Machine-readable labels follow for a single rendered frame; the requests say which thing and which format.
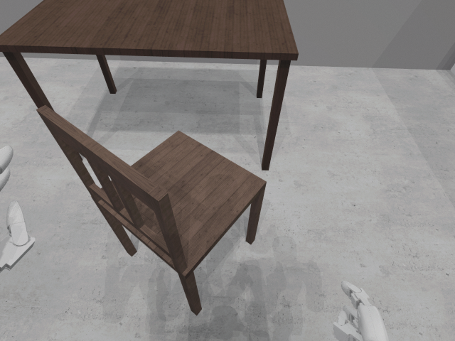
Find chair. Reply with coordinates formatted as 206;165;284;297
36;105;267;315

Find table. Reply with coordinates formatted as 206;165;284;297
0;0;299;171

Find left robot hand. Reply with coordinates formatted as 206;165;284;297
0;146;35;273

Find right robot hand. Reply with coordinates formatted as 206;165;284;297
333;281;389;341

